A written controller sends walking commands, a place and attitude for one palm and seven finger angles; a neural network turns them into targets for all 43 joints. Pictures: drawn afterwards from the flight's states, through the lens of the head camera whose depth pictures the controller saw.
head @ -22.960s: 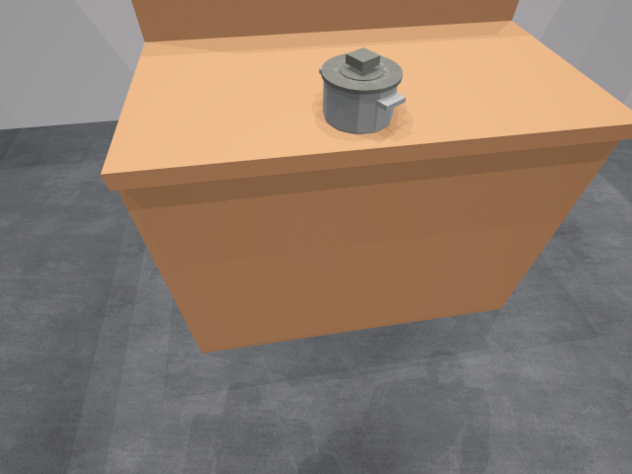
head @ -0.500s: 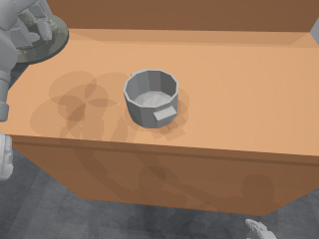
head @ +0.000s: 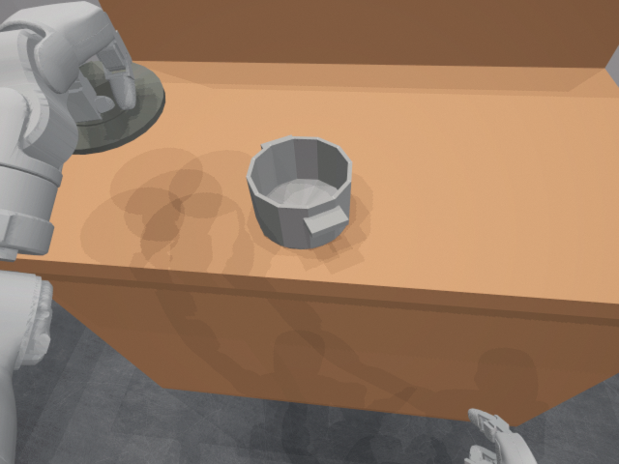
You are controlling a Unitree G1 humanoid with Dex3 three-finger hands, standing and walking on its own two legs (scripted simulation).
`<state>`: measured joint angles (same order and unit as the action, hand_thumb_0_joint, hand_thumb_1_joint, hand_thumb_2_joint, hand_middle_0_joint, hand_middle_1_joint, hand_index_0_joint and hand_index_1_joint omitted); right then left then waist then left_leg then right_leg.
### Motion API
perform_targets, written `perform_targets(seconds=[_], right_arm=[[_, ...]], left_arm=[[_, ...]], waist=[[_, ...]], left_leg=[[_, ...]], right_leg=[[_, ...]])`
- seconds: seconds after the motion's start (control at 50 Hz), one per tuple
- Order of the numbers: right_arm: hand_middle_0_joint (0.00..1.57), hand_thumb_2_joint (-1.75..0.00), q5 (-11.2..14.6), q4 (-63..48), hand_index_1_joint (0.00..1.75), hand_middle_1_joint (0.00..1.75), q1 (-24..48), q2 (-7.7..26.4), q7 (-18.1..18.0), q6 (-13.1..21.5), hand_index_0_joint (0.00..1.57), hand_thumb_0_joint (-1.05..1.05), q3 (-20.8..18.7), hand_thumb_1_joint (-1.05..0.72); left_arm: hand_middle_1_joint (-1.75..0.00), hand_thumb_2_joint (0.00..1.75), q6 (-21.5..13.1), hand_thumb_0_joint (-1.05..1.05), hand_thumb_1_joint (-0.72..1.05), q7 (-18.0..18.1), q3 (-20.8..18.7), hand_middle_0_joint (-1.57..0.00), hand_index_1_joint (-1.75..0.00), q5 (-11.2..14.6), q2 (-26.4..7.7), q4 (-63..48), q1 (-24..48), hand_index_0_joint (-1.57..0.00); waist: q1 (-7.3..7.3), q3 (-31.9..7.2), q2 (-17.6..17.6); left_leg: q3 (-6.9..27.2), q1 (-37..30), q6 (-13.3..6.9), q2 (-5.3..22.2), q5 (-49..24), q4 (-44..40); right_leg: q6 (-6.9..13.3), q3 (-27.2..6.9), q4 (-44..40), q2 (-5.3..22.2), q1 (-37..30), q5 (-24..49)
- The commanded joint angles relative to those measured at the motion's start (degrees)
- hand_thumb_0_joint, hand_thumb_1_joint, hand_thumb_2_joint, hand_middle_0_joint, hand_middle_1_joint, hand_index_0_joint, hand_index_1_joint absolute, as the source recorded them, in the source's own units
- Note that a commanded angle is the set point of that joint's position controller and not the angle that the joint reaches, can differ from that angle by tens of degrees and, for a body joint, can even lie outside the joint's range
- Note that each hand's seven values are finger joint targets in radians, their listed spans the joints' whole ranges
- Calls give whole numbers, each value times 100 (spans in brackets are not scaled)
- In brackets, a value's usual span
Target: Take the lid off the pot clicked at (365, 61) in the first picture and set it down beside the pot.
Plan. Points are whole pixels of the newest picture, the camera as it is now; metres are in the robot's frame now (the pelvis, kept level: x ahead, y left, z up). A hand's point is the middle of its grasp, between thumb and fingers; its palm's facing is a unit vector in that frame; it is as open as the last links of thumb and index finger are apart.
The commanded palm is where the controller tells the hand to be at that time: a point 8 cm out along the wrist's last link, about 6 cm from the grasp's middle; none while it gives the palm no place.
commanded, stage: lower the lid onto the table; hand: left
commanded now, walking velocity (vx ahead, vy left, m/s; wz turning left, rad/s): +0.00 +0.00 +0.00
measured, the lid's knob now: (86, 85) +0.47 +0.27 +0.25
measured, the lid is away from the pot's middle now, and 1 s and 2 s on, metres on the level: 0.24 0.24 0.24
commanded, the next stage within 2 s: none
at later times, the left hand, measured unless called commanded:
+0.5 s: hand (110, 121) +0.45 +0.25 +0.22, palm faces -0.25 -0.07 -0.97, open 4.1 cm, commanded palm +0.43 +0.26 +0.30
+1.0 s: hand (119, 142) +0.45 +0.25 +0.18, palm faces -0.30 -0.08 -0.95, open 4.1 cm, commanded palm +0.44 +0.26 +0.26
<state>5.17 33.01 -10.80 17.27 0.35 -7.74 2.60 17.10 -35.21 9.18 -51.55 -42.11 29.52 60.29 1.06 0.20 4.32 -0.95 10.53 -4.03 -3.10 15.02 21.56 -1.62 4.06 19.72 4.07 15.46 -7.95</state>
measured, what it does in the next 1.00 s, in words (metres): stands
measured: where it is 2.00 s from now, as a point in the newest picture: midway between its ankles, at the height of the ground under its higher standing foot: outside the picture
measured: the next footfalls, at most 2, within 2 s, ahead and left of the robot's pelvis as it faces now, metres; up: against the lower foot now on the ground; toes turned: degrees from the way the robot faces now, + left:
none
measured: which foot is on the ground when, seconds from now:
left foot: down 0.00-1.00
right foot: down 0.00-1.00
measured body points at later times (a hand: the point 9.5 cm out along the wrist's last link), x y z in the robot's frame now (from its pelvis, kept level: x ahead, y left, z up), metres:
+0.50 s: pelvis +0.00 -0.02 +0.00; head +0.04 -0.04 +0.45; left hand +0.46 +0.25 +0.27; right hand +0.10 -0.28 -0.12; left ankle -0.05 +0.07 -0.74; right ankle +0.02 -0.15 -0.74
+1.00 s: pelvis +0.01 -0.01 +0.00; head +0.05 -0.02 +0.45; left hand +0.46 +0.25 +0.24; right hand +0.11 -0.28 -0.12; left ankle -0.05 +0.07 -0.74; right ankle +0.02 -0.15 -0.74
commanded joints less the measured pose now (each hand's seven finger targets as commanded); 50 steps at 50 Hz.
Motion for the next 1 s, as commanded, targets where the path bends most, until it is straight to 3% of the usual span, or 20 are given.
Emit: perform_targets(seconds=[0.0,0.08,0.16,0.18,0.28,0.34,0.38,0.44,0.52,0.54,0.58,0.62,0.66,0.68,0.76,0.82,0.84,0.9,0.94,0.98], right_arm=[[20,-90,8,-627,30,30,167,807,-114,201,20,0,-297,-90],[20,-90,-43,-686,30,30,149,783,-140,302,20,0,-307,-90],[20,-90,-38,-637,30,30,39,842,-141,270,20,0,-318,-90],[20,-90,-11,-642,30,30,65,810,-137,249,20,0,-311,-90],[20,-90,-19,-639,30,30,-3,834,-159,218,20,0,-342,-90],[20,-90,-47,-601,30,30,-142,912,-177,212,20,0,-359,-90],[20,-90,-25,-590,30,30,-118,857,-222,186,20,0,-356,-90],[20,-90,-60,-592,30,30,-176,880,-207,248,20,0,-396,-90],[20,-90,-35,-440,30,30,-301,952,-213,207,20,0,-437,-90],[20,-90,-40,-485,30,30,-267,927,-208,198,20,0,-417,-90],[20,-90,-26,-484,30,30,-177,872,-228,188,20,0,-406,-90],[20,-90,-51,-434,30,30,-241,964,-214,222,20,0,-453,-90],[20,-90,-88,-492,30,30,-227,905,-222,231,20,0,-439,-90],[20,-90,-59,-450,30,30,-231,879,-225,213,20,0,-413,-90],[20,-90,-74,-467,30,30,-233,937,-180,190,20,0,-441,-90],[20,-90,-71,-428,30,30,-247,964,-167,180,20,0,-468,-90],[20,-90,-83,-486,30,30,-267,920,-154,189,20,0,-453,-90],[20,-90,-81,-468,30,30,-236,894,-170,197,20,0,-459,-90],[20,-90,-119,-523,30,30,-256,922,-128,237,20,0,-464,-90],[20,-90,-101,-488,30,30,-210,856,-122,215,20,0,-454,-90]], left_arm=[[-80,121,-3,0,52,386,-732,-80,-99,-206,-1650,-786,3463,-124],[-80,121,-129,0,52,478,-1051,-80,-99,-215,-2019,-1343,3762,-124],[-80,121,-192,0,52,456,-1164,-80,-99,-238,-2082,-618,3107,-124],[-80,121,-207,0,52,428,-856,-80,-99,-194,-1754,-671,3193,-124],[-80,121,-286,0,52,473,-934,-80,-99,-182,-1872,-636,3163,-124],[-80,121,-388,0,52,538,-1376,-80,-99,-219,-2505,-596,3167,-124],[-80,121,-432,0,52,518,-1064,-80,-99,-216,-2166,-340,3335,-124],[-80,121,-542,0,52,586,-1272,-80,-99,-175,-2378,-734,3296,-124],[-80,121,-538,0,52,562,-966,-80,-99,-77,-1968,30,2817,-124],[-80,121,-589,0,52,575,-1184,-80,-99,-142,-2255,-275,3030,-124],[-80,121,-613,0,52,549,-819,-80,-99,-101,-1810,-280,3167,-124],[-80,121,-640,0,52,621,-1011,-80,-99,-21,-2048,-432,3050,-124],[-80,121,-691,0,52,636,-1346,-80,-99,-137,-2333,-446,2994,-124],[-80,121,-687,0,52,604,-1068,-80,-99,-118,-2038,-293,3007,-124],[-80,121,-745,0,52,630,-1317,-80,-99,-101,-2280,-252,2781,-124],[-80,121,-752,0,52,641,-967,-80,-99,7,-1877,-259,2701,-124],[-80,121,-782,0,52,666,-1214,-80,-99,-46,-2153,-543,2833,-124],[-80,121,-791,0,52,649,-1062,-80,-99,-54,-1924,-475,2920,-124],[-80,121,-858,0,52,711,-1448,-80,-99,-35,-2356,-912,2777,-124],[-80,121,-842,0,52,663,-1045,-80,-99,-5,-1779,-656,2599,-124]], waist=[[175,-2278,-43],[112,-2831,277],[118,-2417,-123],[166,-2317,-76],[196,-2331,13],[124,-2536,-152],[233,-2402,-107],[186,-2743,238],[328,-2250,8],[244,-2393,-56],[334,-2317,133],[313,-2506,327],[252,-2684,114],[311,-2461,160],[239,-2458,14],[329,-2406,244],[258,-2582,161],[312,-2509,207],[184,-2918,245],[298,-2610,250]], left_leg=[[389,-707,87,183,-3019,-15],[445,-929,73,141,-3365,46],[354,-549,45,133,-3014,40],[341,-532,52,132,-2914,-20],[306,-516,17,116,-2736,-6],[278,-382,14,88,-2519,-46],[256,-316,-11,68,-2287,-69],[319,-611,-7,76,-2751,4],[275,-470,-8,86,-2477,52],[271,-422,-7,92,-2433,-42],[290,-491,-22,81,-2489,-20],[340,-693,-10,93,-2782,81],[339,-626,-59,64,-2858,99],[336,-578,-31,80,-2910,48],[342,-505,-32,86,-2839,67],[359,-682,1,111,-3087,121],[390,-724,-3,115,-3141,86],[424,-768,-16,106,-3208,132],[495,-928,13,117,-3616,150],[514,-949,8,130,-3725,204]], right_leg=[[452,4,191,-477,-979,1362],[473,-80,248,-461,-1283,1597],[449,-55,217,-463,-1308,1616],[440,-43,193,-450,-1246,1584],[441,-63,178,-463,-1258,1532],[418,-122,194,-473,-1567,1598],[418,-90,155,-450,-1489,1535],[429,-141,179,-474,-1529,1659],[422,-60,93,-478,-1246,1595],[405,-97,109,-486,-1440,1605],[421,-66,106,-481,-1310,1613],[443,-77,128,-486,-1284,1686],[426,-114,154,-493,-1523,1829],[421,-79,144,-489,-1409,1854],[416,-88,157,-488,-1476,1855],[426,-57,148,-486,-1241,1851],[403,-88,155,-513,-1374,1834],[417,-59,169,-517,-1280,1874],[404,-103,232,-529,-1478,1998],[400,-51,212,-527,-1228,1987]])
